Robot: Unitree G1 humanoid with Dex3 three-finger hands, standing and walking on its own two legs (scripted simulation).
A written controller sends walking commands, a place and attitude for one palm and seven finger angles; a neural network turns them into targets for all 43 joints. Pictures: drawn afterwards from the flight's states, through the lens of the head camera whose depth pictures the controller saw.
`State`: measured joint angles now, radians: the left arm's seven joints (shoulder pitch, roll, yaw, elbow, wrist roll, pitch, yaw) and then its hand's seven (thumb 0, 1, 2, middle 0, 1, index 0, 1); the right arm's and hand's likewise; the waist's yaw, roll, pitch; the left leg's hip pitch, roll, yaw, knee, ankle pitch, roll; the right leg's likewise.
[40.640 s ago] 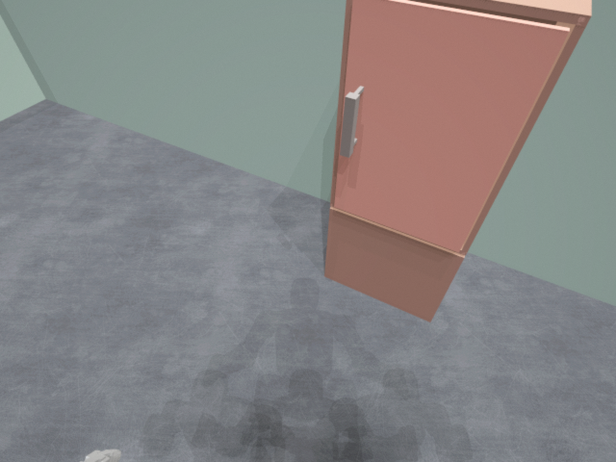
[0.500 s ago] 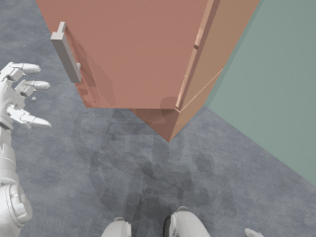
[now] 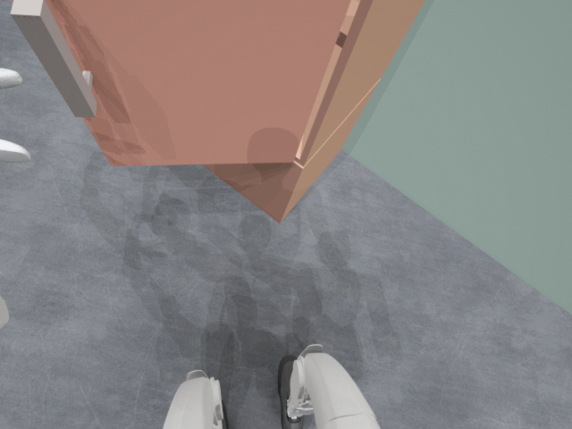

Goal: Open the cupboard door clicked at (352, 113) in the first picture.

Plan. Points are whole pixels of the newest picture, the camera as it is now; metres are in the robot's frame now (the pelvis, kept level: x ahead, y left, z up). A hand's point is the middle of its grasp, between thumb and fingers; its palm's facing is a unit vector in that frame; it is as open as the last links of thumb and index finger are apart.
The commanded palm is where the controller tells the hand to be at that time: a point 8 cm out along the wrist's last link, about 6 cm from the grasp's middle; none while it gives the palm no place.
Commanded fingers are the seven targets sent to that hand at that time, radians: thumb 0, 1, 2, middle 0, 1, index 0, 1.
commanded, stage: move the hooked fingers beside the handle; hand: left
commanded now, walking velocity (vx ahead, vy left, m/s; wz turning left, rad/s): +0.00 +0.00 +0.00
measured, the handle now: (64, 52) +0.58 +0.24 +0.07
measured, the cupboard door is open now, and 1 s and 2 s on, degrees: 43 43 43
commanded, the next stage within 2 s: slide the fingers in behind the handle in 1.00 s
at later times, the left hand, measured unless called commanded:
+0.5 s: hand (2, 78) +0.54 +0.30 +0.06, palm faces +0.02 -1.00 +0.00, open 14.0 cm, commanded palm +0.53 +0.33 +0.07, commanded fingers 0.00 -0.50 0.30 -0.30 -1.20 -0.30 -1.20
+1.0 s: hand (14, 80) +0.54 +0.28 +0.07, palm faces +0.02 -1.00 -0.02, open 14.0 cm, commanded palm +0.52 +0.32 +0.07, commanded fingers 0.00 -0.50 0.30 -0.30 -1.20 -0.30 -1.20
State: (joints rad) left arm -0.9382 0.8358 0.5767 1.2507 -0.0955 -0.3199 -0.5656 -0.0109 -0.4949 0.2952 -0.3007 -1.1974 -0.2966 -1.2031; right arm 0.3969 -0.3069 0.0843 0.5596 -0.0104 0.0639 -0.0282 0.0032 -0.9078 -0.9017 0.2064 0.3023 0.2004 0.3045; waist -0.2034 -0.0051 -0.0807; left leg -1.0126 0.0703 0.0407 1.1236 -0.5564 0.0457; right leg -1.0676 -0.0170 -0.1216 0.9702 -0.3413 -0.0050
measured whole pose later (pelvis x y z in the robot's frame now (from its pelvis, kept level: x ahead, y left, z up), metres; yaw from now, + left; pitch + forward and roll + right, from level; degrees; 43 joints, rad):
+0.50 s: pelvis +0.01 +0.01 +0.00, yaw -1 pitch +29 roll -6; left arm -0.98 0.87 0.60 1.22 -0.05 -0.28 -0.52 -0.01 -0.49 0.30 -0.30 -1.20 -0.30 -1.20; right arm 0.44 -0.28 0.10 0.54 -0.03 0.13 0.01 0.00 -0.91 -0.90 0.21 0.30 0.20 0.30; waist -0.25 0.01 -0.08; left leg -1.06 0.08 0.04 1.13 -0.57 0.05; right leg -1.10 0.00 -0.12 0.94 -0.34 0.01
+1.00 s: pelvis +0.02 +0.00 +0.01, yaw -1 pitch +27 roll -5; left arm -0.94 0.82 0.57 1.21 -0.07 -0.31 -0.50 -0.01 -0.49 0.30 -0.30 -1.20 -0.30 -1.20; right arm 0.39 -0.29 0.08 0.53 -0.02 0.12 0.00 0.00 -0.91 -0.90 0.21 0.30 0.20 0.30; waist -0.22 0.01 -0.09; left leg -1.00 0.08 0.02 1.10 -0.57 0.04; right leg -1.05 0.01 -0.12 0.94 -0.35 -0.01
